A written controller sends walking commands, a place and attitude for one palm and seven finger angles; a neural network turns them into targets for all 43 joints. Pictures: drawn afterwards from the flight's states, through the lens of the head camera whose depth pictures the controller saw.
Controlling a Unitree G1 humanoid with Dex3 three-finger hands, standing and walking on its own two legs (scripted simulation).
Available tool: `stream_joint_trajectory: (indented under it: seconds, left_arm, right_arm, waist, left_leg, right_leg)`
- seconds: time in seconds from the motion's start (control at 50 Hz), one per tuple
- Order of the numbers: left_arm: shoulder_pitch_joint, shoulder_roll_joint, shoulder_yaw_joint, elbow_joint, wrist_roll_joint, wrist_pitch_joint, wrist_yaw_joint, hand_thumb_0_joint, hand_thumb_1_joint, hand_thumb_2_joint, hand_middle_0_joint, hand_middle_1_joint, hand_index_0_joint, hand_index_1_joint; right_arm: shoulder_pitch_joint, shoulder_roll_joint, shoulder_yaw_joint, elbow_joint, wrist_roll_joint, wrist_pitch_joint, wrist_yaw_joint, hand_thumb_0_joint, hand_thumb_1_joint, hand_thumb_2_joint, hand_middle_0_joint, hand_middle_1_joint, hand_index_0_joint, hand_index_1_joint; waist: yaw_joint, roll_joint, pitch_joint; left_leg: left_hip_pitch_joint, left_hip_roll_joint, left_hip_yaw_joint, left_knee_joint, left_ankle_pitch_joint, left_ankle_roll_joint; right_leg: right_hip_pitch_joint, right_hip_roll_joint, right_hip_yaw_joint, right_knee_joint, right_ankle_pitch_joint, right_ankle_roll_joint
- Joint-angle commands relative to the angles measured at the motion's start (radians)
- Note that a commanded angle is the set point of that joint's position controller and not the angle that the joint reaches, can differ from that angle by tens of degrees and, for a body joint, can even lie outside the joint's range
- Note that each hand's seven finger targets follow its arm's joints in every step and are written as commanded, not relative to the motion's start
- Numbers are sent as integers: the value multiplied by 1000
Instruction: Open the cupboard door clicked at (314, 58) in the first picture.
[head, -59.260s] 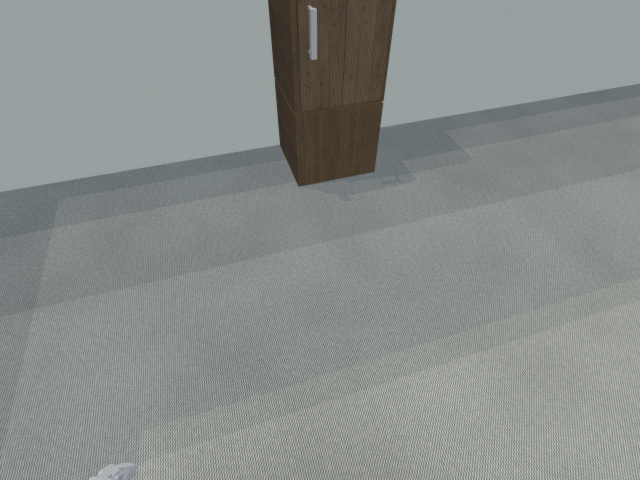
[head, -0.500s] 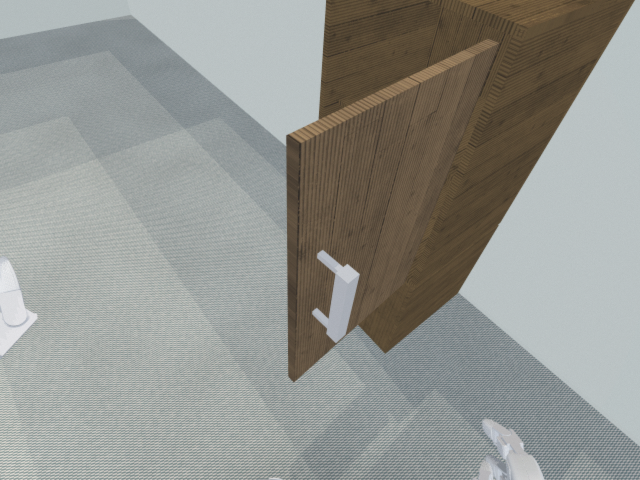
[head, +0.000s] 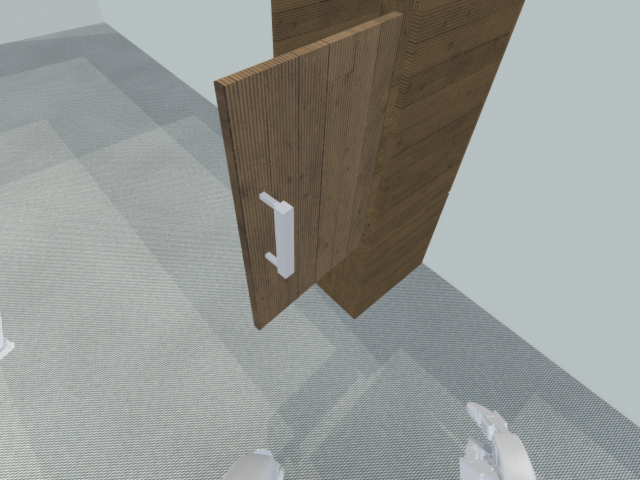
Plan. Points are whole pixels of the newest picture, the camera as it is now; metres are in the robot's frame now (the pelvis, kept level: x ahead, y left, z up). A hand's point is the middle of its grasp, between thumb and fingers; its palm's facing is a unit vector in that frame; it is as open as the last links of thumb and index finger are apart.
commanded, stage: stop stepping back and stand still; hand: left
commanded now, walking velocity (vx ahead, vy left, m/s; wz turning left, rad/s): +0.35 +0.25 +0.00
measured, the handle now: (276, 236) +0.50 +0.12 -0.03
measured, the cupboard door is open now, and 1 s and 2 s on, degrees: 95 95 95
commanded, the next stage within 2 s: let the arm hang, fingers relaxed in 1.20 s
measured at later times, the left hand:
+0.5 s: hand out of the picture +0.10 +0.29 +0.19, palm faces +0.50 -0.70 -0.51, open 7.4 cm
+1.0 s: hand out of the picture +0.13 +0.29 +0.17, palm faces +0.46 -0.73 -0.50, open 7.4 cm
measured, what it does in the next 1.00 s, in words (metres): steps on the spot: left foot, then right foot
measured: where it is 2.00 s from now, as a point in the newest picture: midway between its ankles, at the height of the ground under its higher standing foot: outside the picture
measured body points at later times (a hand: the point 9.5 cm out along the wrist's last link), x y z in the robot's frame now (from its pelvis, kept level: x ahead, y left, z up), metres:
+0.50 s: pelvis -0.08 +0.01 +0.00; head -0.10 +0.01 +0.45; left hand +0.07 +0.33 +0.21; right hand +0.07 -0.20 -0.09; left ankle -0.12 +0.12 -0.74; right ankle -0.07 -0.07 -0.72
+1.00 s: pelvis -0.07 +0.01 +0.00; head -0.05 +0.02 +0.45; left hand +0.10 +0.33 +0.19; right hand +0.10 -0.24 -0.08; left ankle -0.08 +0.12 -0.74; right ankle -0.06 -0.07 -0.74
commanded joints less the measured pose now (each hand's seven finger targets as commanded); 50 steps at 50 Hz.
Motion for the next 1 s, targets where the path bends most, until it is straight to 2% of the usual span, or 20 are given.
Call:
stream_joint_trajectory:
  seconds: [0.0, 0.04, 0.1, 0.18, 0.22, 0.26, 0.28, 0.3, 0.32, 0.38, 0.5, 0.54, 0.58, 0.6, 0.62, 0.66, 0.72, 0.78, 0.84, 0.98]
  left_arm:
    - [-227, 61, -13, 70, 25, 22, 56, 0, 900, 900, -200, -300, -200, -300]
    - [-364, 35, -86, 109, 41, 29, 68, 0, 900, 900, -200, -300, -200, -300]
    - [-435, 34, -119, 22, 64, 18, 80, 0, 900, 900, -200, -300, -200, -300]
    - [-317, 117, -3, -182, 69, -15, 94, 0, 900, 900, -200, -300, -200, -300]
    - [-196, 160, 77, -224, 59, -35, 96, 0, 900, 900, -200, -300, -200, -300]
    - [-157, 125, 79, -254, 43, -59, 95, 0, 900, 900, -200, -300, -200, -300]
    - [-142, 109, 69, -242, 42, -66, 93, 0, 900, 900, -200, -300, -200, -300]
    - [-131, 96, 67, -204, 40, -65, 88, 0, 900, 900, -200, -300, -200, -300]
    - [-65, 71, 70, -127, 38, -50, 88, 0, 900, 900, -200, -300, -200, -300]
    - [-121, 53, 31, -80, 44, -24, 69, 0, 900, 900, -200, -300, -200, -300]
    - [-241, 17, -44, 48, 54, 6, 46, 0, 900, 900, -200, -300, -200, -300]
    - [-301, 30, -59, 1, 66, 2, 46, 0, 900, 900, -200, -300, -200, -300]
    - [-351, 74, -43, -66, 75, 1, 50, 0, 900, 900, -200, -300, -200, -300]
    - [-401, 69, -54, -115, 74, -15, 51, 0, 900, 900, -200, -300, -200, -300]
    - [-420, 88, -36, -145, 75, -27, 57, 0, 900, 900, -200, -300, -200, -300]
    - [-350, 117, 17, -195, 78, -50, 64, 0, 900, 900, -200, -300, -200, -300]
    - [-251, 122, 58, -203, 70, -68, 73, 0, 900, 900, -200, -300, -200, -300]
    - [-157, 71, 50, -128, 45, -65, 79, 0, 900, 900, -200, -300, -200, -300]
    - [-107, 37, 37, -70, 37, -65, 73, 0, 900, 900, -200, -300, -200, -300]
    - [-152, 24, -21, -27, 46, -43, 48, 0, 900, 900, -200, -300, -200, -300]
  right_arm:
    - [-110, -121, -25, -139, 11, -48, -45, 0, -900, -900, 200, 300, 200, 300]
    - [-100, -145, -36, -121, 12, -68, -63, 0, -900, -900, 200, 300, 200, 300]
    - [-81, -149, -46, -140, 14, -81, -70, 0, -900, -900, 200, 300, 200, 300]
    - [-83, -134, -41, -176, 4, -80, -61, 0, -900, -900, 200, 300, 200, 300]
    - [-46, -127, -39, -174, -1, -78, -51, 0, -900, -900, 200, 300, 200, 300]
    - [-25, -132, -49, -197, -12, -86, -44, 0, -900, -900, 200, 300, 200, 300]
    - [-13, -136, -53, -184, -8, -100, -38, 0, -900, -900, 200, 300, 200, 300]
    - [4, -136, -56, -166, -4, -113, -32, 0, -900, -900, 200, 300, 200, 300]
    - [24, -122, -62, -156, -3, -130, -36, 0, -900, -900, 200, 300, 200, 300]
    - [3, -142, -50, -135, -14, -134, -46, 0, -900, -900, 200, 300, 200, 300]
    - [-36, -157, -41, -119, -13, -125, -63, 0, -900, -900, 200, 300, 200, 300]
    - [-61, -149, -37, -127, -15, -128, -66, 0, -900, -900, 200, 300, 200, 300]
    - [-58, -136, -42, -134, -17, -131, -59, 0, -900, -900, 200, 300, 200, 300]
    - [-61, -141, -58, -127, -13, -135, -52, 0, -900, -900, 200, 300, 200, 300]
    - [-66, -152, -59, -121, -14, -137, -48, 0, -900, -900, 200, 300, 200, 300]
    - [-45, -119, -36, -114, -26, -139, -45, 0, -900, -900, 200, 300, 200, 300]
    - [-58, -96, -28, -131, -26, -132, -53, 0, -900, -900, 200, 300, 200, 300]
    - [-22, -99, -33, -132, -25, -132, -55, 0, -900, -900, 200, 300, 200, 300]
    - [-27, -138, -52, -150, -6, -129, -56, 0, -900, -900, 200, 300, 200, 300]
    - [-23, -144, -52, -145, 0, -132, -50, 0, -900, -900, 200, 300, 200, 300]
  waist:
    - [-50, 39, 41]
    - [-35, -43, 100]
    - [-20, -136, 42]
    - [-3, -52, -47]
    - [-20, 25, -134]
    - [-40, 216, -187]
    - [-35, 305, -173]
    - [-36, 311, -142]
    - [-48, 292, -91]
    - [-64, 248, 45]
    - [-46, 169, 123]
    - [-36, 103, 123]
    - [-32, -165, 77]
    - [-27, -175, 53]
    - [-35, -99, 57]
    - [-38, 48, 15]
    - [-24, 59, -23]
    - [-36, 96, -10]
    - [-22, 216, 18]
    - [-37, 108, -55]
  left_leg:
    - [120, 35, 46, 57, -18, -2]
    - [146, 31, 59, -28, -39, 18]
    - [165, 9, 79, -128, -74, 46]
    - [227, 8, 74, -340, -98, 69]
    - [365, 11, 72, -541, 49, 70]
    - [579, 136, -82, -591, 261, 114]
    - [685, 241, -194, -525, 403, 158]
    - [696, 302, -262, -540, 395, 189]
    - [742, 301, -250, -512, 464, 200]
    - [523, 302, -224, -572, 316, 185]
    - [190, 251, -102, -578, -152, 142]
    - [94, 185, -57, -449, -253, 110]
    - [68, 26, 50, -69, -249, 53]
    - [113, 19, 5, 129, -251, 42]
    - [117, 38, -32, 200, -212, 36]
    - [179, 77, -28, 89, -132, 30]
    - [331, 64, 34, -182, -92, 32]
    - [456, 36, 58, -448, 37, 30]
    - [392, 217, -188, -576, 120, 97]
    - [383, 139, -47, -473, 343, 39]
  right_leg:
    - [-123, -284, 149, -127, 688, 76]
    - [-85, -284, 171, -141, 686, 126]
    - [84, -310, 190, -102, 850, 152]
    - [209, -327, 215, -67, 886, 97]
    - [228, -264, 158, 11, 814, 103]
    - [47, -127, 74, 177, 491, 118]
    - [-162, -83, 29, 223, 141, 124]
    - [-265, -54, 9, 264, -101, 127]
    - [-338, -32, -20, 256, -121, 103]
    - [-304, -43, -54, 295, -79, 99]
    - [-9, -34, -108, 127, 28, 105]
    - [87, -71, 7, 13, 1, 66]
    - [10, -335, 478, -214, -172, -67]
    - [-40, -404, 563, -291, -208, -90]
    - [-72, -404, 547, -297, -174, -78]
    - [-69, -379, 368, -220, 4, -105]
    - [-87, -300, 173, -169, 98, -71]
    - [-98, -227, 130, -136, 30, -8]
    - [-64, -88, 64, 7, 131, 88]
    - [81, -123, 81, -3, 522, 81]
